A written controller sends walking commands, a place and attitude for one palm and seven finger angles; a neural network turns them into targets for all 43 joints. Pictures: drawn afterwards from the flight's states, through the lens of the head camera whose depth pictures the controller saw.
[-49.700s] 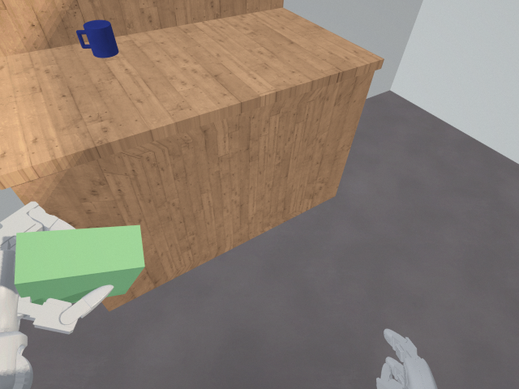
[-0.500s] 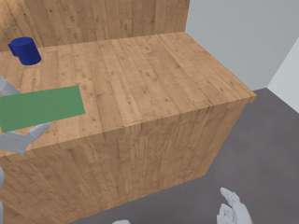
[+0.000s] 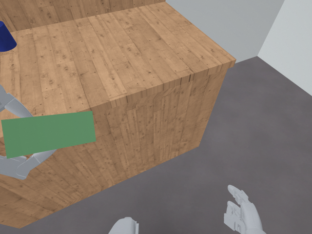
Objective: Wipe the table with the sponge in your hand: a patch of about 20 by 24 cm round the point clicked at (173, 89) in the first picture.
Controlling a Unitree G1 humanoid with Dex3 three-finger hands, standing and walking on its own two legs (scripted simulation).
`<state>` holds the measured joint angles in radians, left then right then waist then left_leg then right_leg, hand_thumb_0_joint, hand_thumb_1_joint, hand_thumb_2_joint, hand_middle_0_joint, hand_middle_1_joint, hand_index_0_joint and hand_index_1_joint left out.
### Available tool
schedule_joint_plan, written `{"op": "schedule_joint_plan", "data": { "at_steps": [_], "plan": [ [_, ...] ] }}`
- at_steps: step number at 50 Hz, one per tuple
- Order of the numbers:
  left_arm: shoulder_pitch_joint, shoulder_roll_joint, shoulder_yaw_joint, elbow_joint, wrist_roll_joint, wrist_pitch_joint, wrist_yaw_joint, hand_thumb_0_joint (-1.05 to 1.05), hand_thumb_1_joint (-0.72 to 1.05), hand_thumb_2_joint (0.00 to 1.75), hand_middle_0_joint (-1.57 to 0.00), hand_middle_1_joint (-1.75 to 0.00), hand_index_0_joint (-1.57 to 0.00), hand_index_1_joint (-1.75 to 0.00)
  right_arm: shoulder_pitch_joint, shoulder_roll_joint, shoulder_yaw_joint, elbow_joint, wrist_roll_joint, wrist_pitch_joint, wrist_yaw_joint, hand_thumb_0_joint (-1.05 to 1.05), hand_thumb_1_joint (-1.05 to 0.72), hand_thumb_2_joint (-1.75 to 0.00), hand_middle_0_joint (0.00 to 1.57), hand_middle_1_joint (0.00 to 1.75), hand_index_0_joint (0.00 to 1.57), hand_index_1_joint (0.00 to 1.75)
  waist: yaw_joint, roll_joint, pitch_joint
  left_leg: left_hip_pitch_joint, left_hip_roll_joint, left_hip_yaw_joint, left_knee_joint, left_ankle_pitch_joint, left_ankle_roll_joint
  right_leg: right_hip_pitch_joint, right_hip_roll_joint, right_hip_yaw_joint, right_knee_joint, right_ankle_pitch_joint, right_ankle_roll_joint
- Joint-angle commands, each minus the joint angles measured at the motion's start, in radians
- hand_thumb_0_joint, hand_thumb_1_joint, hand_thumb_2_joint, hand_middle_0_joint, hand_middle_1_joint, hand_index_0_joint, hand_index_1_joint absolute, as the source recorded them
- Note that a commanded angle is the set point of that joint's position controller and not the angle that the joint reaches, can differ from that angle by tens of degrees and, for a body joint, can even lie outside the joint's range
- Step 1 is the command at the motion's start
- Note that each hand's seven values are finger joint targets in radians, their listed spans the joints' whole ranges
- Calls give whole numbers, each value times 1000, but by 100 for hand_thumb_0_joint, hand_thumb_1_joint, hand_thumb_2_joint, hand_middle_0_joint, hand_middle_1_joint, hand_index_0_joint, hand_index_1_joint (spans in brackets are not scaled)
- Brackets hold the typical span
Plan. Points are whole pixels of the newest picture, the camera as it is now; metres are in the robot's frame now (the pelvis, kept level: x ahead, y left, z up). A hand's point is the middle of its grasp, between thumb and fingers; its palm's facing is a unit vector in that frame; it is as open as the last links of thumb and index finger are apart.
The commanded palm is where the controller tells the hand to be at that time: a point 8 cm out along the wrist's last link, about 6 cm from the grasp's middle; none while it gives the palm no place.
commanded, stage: stop stepping back and stand still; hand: left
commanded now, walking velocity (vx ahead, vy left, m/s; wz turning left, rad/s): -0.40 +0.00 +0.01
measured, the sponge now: (60, 128) +0.26 +0.18 +0.20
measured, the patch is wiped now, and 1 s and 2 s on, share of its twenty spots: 0.95 0.95 0.95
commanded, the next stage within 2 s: stand and wait in 1.10 s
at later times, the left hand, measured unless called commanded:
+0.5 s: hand out of the picture +0.06 +0.20 +0.23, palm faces +0.45 -0.85 -0.27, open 9.1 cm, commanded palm +0.00 +0.25 +0.25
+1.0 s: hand out of the picture -0.01 +0.13 +0.23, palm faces +0.36 -0.85 -0.40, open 9.1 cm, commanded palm -0.05 +0.20 +0.25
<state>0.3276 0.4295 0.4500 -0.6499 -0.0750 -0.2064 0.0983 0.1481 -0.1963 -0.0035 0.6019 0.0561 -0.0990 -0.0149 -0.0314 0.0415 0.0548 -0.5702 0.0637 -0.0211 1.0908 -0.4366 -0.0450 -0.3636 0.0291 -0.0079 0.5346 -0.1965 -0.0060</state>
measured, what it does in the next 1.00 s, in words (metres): walks backwards: left foot, then right foot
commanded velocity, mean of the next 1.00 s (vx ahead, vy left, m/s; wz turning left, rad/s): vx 0.21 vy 0.06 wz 0.00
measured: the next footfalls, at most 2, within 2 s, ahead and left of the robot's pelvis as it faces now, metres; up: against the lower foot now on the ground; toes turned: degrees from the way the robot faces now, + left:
left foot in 0.16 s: -0.04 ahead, +0.14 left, +0.00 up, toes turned +4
right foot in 0.38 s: -0.04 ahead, -0.12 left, +0.00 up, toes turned +0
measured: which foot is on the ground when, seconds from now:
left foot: up 0.00-0.14, down 0.16-0.38, up 0.40-0.60, down 0.62-0.82, up 0.84-1.00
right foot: down 0.00-0.16, up 0.18-0.36, down 0.38-0.62, up 0.64-0.82, down 0.84-1.00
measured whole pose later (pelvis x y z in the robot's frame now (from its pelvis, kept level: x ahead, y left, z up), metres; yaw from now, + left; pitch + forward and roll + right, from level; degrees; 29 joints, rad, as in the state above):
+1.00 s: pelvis -0.22 -0.08 +0.00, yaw +0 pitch +0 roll +0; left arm 0.46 0.38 0.39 -0.65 -0.07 -0.15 0.08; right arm 0.28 -0.23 0.00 0.67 0.03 -0.07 -0.04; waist -0.01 0.00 -0.05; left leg -0.54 0.05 0.01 1.07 -0.30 0.02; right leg -0.32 0.01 -0.10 0.54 -0.23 -0.07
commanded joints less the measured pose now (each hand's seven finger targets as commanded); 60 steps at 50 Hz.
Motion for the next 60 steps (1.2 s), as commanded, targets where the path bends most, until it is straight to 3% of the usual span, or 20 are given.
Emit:
{"op": "schedule_joint_plan", "data": {
  "at_steps": [1, 6, 8, 10, 17, 18, 19, 20, 25, 29, 31, 33, 38, 40, 42, 44, 52, 55, 58, 60],
  "plan": [
    [135, 237, 206, -309, -16, -60, 24, 0, 10, 130, -120, -160, -120, -160, -102, -55, -25, -223, -15, 2, -14, 0, -90, -90, 20, 30, 20, 30, 27, -108, -269, 101, 22, -18, -40, -31, 6, 63, -304, 146, -56, 609, -111],
    [95, 241, 234, -339, -29, -54, 78, 0, 10, 130, -120, -160, -120, -160, 21, -124, -58, -177, -19, -24, -57, 0, -90, -90, 20, 30, 20, 30, -12, -42, -352, 380, 23, 34, -622, 161, 50, 7, -233, 181, 76, 260, -54],
    [-7, 240, 225, -352, -32, -49, 95, 0, 10, 130, -120, -160, -120, -160, 7, -171, -72, -186, -21, -52, -65, 0, -90, -90, 20, 30, 20, 30, -7, 295, -260, 399, 254, -189, -780, 313, 152, -179, -19, 21, 351, -255, 24],
    [-93, 254, 205, -297, -22, -20, 103, 0, 10, 130, -120, -160, -120, -160, 40, -146, -64, -153, -20, -78, -63, 0, -90, -90, 20, 30, 20, 30, -36, 323, -237, 360, 296, -272, -754, 257, 222, -290, -10, 80, 642, -346, 32],
    [-147, 128, 51, 13, 12, 29, 45, 0, 10, 130, -120, -160, -120, -160, -34, -168, -26, -141, -22, -58, -33, 0, -90, -90, 20, 30, 20, 30, 37, 122, -69, -28, 97, -50, -550, -304, 124, 182, -7, -72, 25, -119, 11],
    [-172, 122, 20, 15, 20, 36, 34, 0, 10, 130, -120, -160, -120, -160, -37, -157, -24, -148, -25, -49, -34, 0, -90, -90, 20, 30, 20, 30, 42, -57, -67, -66, 1, 43, -300, -280, 104, 206, -43, -30, -99, -111, -19],
    [-209, 146, 5, -10, 23, 37, 22, 0, 10, 130, -120, -160, -120, -160, -54, -144, -31, -153, -21, -36, -32, 0, -90, -90, 20, 30, 20, 30, 33, -340, -72, -78, -83, 88, 117, -178, 83, 99, -222, 277, -258, -216, -105],
    [-276, 171, 5, -41, 17, 38, 16, 0, 10, 130, -120, -160, -120, -160, -75, -150, -21, -149, -20, -42, -33, 0, -90, -90, 20, 30, 20, 30, 4, -347, -69, -82, -78, -23, 329, -43, 71, -27, -343, 477, -355, -228, -136],
    [-203, 240, 92, -241, 1, 2, 14, 0, 10, 130, -120, -160, -120, -160, -62, -97, -8, -117, -26, -12, -24, 0, -90, -90, 20, 30, 20, 30, -10, -92, -93, 242, 28, -1, -57, 86, 87, -331, -294, 239, -333, -519, -121],
    [-123, 210, 101, -251, -9, 3, 63, 0, 10, 130, -120, -160, -120, -160, -29, -101, 19, -121, -36, -53, -62, 0, -90, -90, 20, 30, 20, 30, 5, 59, -237, 397, -15, 72, -647, -82, 128, -151, -152, 67, 3, -470, -71],
    [-242, 218, 104, -229, 4, -1, 74, 0, 10, 130, -120, -160, -120, -160, -24, -142, 5, -150, -29, -88, -64, 0, -90, -90, 20, 30, 20, 30, 1, 396, -145, 256, 267, -383, -950, -331, 252, -269, 20, -37, 636, -332, 10],
    [-262, 241, 133, 4, 25, 15, 61, 0, 10, 130, -120, -160, -120, -160, 4, -140, -16, -106, -18, -101, -43, 0, -90, -90, 20, 30, 20, 30, 25, 124, -193, 278, 231, -252, -839, -103, 248, -266, -37, 5, 720, -253, 11],
    [-121, 133, 41, 94, -6, 49, 42, 0, 10, 130, -120, -160, -120, -160, -20, -142, 1, -133, -16, -70, -40, 0, -90, -90, 20, 30, 20, 30, 33, 165, -46, 24, 163, -166, -837, -289, 178, 62, -28, -84, 198, -249, -1],
    [-43, 126, 33, 75, -3, 58, 28, 0, 10, 130, -120, -160, -120, -160, -49, -153, -3, -163, -28, -52, -47, 0, -90, -90, 20, 30, 20, 30, 71, 7, -67, -98, 53, -45, -504, -262, 131, 320, -2, -94, -79, -174, -17],
    [-81, 187, 48, -43, 8, 37, 5, 0, 10, 130, -120, -160, -120, -160, -32, -148, -29, -174, -24, -37, -37, 0, -90, -90, 20, 30, 20, 30, 42, -403, -115, -212, -69, 43, 160, -104, 82, 296, -336, 422, -337, -132, -127],
    [-177, 222, 101, -177, 1, -17, 0, 0, 10, 130, -120, -160, -120, -160, -51, -120, -17, -132, -31, -56, -24, 0, -90, -90, 20, 30, 20, 30, 6, -152, -203, -122, -2, -59, 228, 72, 70, 152, -387, 439, -351, -301, -158],
    [-72, 194, 92, -191, 3, -19, 73, 0, 10, 130, -120, -160, -120, -160, -4, -105, -15, -113, -39, -76, -75, 0, -90, -90, 20, 30, 20, 30, 12, -36, -177, 406, -16, 93, -543, 64, 105, -93, -263, 166, -207, -447, -106],
    [-107, 142, 69, -66, -4, -11, 89, 0, 10, 130, -120, -160, -120, -160, 1, -161, -31, -123, -40, -86, -88, 0, -90, -90, 20, 30, 20, 30, 20, 210, -150, 390, 128, -205, -745, -161, 188, -95, -68, 33, 74, -339, -20],
    [-138, 165, 83, 14, 6, 20, 84, 0, 10, 130, -120, -160, -120, -160, 8, -153, -27, -125, -17, -66, -79, 0, -90, -90, 20, 30, 20, 30, 34, 43, -133, 163, 97, -128, -682, -143, 139, 135, -39, -19, -18, -210, 10],
    [-96, 175, 84, 42, 5, 31, 66, 0, 10, 130, -120, -160, -120, -160, -4, -147, -38, -135, -23, -57, -65, 0, -90, -90, 20, 30, 20, 30, 20, -223, -83, 54, -40, 22, -328, -8, 84, 157, -233, 315, -238, -238, -78]
  ]
}}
